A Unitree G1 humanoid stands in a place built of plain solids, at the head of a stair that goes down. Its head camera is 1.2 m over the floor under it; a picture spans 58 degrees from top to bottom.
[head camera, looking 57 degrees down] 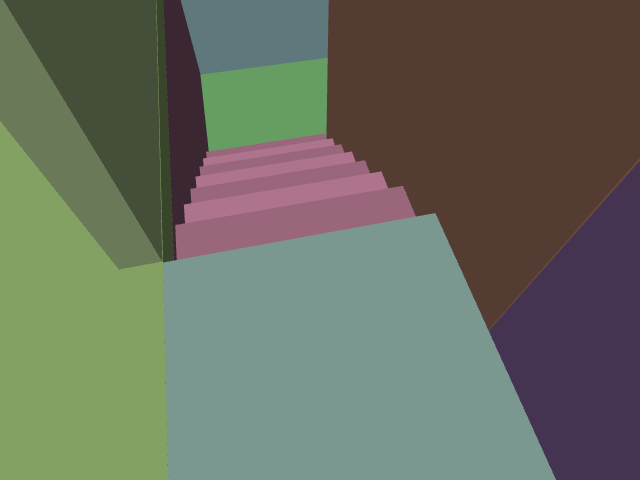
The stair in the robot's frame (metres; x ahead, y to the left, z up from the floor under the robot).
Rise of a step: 0.17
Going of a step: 0.24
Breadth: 0.92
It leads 12 degrees to the left of straight ahead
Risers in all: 8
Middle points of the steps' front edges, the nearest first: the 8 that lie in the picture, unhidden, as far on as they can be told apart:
0.79 0.05 0.00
1.05 0.11 -0.17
1.28 0.16 -0.33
1.51 0.21 -0.50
1.74 0.26 -0.67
1.97 0.31 -0.83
2.20 0.36 -1.00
2.43 0.41 -1.17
